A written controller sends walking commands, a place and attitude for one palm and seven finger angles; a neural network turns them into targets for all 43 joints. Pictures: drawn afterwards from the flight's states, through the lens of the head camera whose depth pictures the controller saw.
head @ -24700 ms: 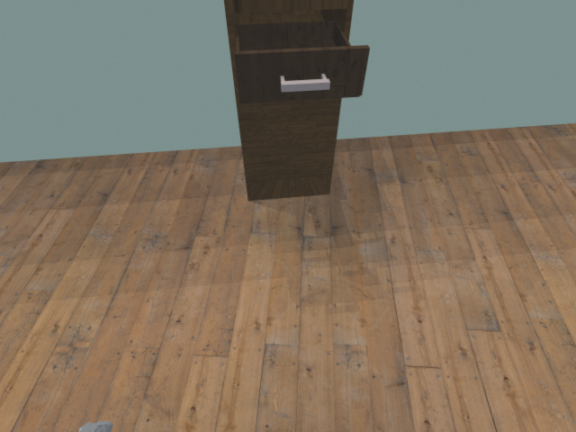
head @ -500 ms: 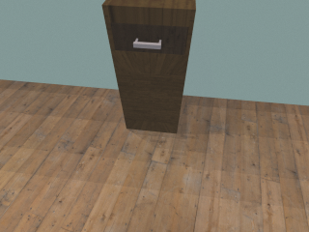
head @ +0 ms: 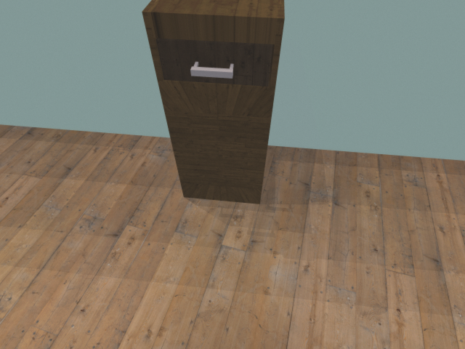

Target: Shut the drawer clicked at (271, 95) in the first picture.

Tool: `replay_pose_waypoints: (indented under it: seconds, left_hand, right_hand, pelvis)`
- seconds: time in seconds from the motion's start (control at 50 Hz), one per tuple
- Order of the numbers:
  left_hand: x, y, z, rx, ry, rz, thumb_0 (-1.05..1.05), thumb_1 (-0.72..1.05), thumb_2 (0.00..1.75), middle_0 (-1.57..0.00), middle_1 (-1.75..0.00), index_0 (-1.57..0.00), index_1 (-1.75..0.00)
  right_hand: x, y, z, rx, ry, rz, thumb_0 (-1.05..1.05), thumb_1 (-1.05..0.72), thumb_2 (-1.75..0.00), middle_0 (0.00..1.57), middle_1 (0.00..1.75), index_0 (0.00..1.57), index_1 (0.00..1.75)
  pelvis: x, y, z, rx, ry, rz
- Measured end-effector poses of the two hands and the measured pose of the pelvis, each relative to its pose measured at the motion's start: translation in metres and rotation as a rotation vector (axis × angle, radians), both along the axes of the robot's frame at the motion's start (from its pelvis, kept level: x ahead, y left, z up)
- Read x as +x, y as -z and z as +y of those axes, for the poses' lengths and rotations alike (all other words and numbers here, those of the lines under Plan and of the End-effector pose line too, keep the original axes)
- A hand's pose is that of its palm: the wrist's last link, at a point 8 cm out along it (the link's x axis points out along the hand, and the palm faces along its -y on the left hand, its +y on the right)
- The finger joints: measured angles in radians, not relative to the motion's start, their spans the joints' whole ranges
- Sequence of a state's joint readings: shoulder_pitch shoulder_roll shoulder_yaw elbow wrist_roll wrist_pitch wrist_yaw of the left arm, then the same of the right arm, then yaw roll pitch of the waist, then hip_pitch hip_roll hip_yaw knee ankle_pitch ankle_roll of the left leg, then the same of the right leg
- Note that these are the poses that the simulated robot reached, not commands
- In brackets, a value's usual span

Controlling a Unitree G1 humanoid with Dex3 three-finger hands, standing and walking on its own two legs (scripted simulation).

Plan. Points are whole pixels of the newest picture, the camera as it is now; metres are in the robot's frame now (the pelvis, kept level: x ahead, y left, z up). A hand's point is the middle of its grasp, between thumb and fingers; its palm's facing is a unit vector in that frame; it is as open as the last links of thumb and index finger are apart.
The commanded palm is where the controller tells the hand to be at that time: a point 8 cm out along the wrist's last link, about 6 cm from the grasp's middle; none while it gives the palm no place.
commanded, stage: look to check the result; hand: left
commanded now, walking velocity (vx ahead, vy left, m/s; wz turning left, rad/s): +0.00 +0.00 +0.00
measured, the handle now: (213, 69) +0.90 +0.11 +0.01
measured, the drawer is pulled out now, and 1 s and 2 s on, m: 0.00 0.00 0.00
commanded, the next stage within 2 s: stand and wait in 0.42 s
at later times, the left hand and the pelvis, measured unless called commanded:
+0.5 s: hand out of the picture +0.00 +0.16 -0.17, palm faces +0.03 -0.98 -0.19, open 7.4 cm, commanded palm none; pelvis +0.01 -0.01 +0.00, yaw +0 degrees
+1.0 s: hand out of the picture +0.02 +0.17 -0.17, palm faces +0.03 -0.98 -0.20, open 7.4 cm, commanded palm none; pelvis +0.01 -0.01 +0.00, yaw -1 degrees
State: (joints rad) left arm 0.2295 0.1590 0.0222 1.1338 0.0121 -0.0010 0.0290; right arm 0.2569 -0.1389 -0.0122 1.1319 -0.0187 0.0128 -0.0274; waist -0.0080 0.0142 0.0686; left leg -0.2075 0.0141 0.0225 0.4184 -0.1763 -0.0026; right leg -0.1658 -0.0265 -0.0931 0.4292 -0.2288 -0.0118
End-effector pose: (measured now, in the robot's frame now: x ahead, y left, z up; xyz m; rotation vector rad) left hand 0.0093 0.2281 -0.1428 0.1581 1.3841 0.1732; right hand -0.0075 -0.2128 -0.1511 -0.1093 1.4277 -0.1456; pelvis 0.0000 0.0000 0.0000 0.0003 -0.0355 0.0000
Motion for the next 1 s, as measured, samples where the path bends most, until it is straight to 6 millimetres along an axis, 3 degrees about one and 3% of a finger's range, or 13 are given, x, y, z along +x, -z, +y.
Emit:
replay_pose_waypoints:
  seconds: [0.32,1.0]
  left_hand:
    - [-0.016,0.0,-0.012,-0.013,-0.02,0.056,0.0,0.91,0.9,-0.2,-0.3,-0.2,-0.3]
    - [0.001,-0.001,-0.013,-0.009,-0.008,0.023,0.0,0.91,0.9,-0.2,-0.3,-0.2,-0.3]
  right_hand:
    - [0.006,-0.001,-0.007,-0.004,-0.006,0.008,0.0,-0.91,-0.9,0.2,0.3,0.2,0.3]
    - [0.006,-0.001,-0.007,0.0,0.01,0.01,0.0,-0.9,-0.9,0.2,0.3,0.2,0.3]
  pelvis:
    - [0.005,-0.001,-0.006,0.0,0.002,-0.001]
    - [0.012,-0.002,-0.009,0.001,0.009,-0.003]
